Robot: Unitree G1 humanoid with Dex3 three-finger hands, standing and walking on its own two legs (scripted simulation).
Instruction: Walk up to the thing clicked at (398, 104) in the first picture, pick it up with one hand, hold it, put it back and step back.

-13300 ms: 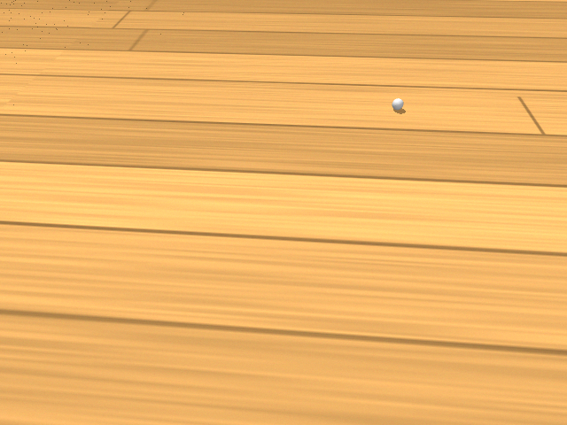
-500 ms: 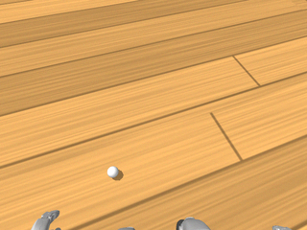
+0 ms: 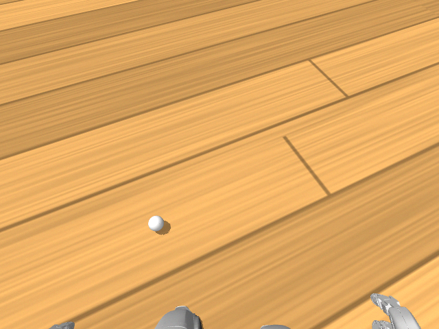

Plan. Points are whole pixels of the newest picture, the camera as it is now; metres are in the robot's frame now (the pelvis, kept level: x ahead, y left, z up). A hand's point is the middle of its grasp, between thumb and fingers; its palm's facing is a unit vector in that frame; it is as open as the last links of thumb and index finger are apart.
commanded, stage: walk up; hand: left
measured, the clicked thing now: (156, 223) +0.58 +0.30 -0.72
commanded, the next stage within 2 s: stand in 1.86 s
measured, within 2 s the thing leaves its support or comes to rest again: neither
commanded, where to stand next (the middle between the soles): +0.23 +0.02 m, yaw +6 degrees
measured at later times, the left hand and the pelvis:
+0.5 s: hand out of the picture -0.06 +0.23 -0.14, palm faces +0.13 -0.94 -0.31, open 7.4 cm; pelvis -0.14 -0.04 +0.01, yaw +8 degrees
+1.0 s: hand out of the picture -0.17 +0.24 -0.14, palm faces +0.13 -0.90 -0.41, open 7.4 cm; pelvis -0.17 -0.04 +0.01, yaw +7 degrees
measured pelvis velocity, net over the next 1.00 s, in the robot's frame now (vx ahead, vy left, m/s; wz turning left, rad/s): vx -0.17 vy -0.04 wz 0.12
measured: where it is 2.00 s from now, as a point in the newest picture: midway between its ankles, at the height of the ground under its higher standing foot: outside the picture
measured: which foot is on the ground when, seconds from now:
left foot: down 0.00-0.04, up 0.06-0.34, down 0.36-0.68, up 0.70-0.94, down 0.96-1.00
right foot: down 0.00-0.38, up 0.40-0.64, down 0.66-1.00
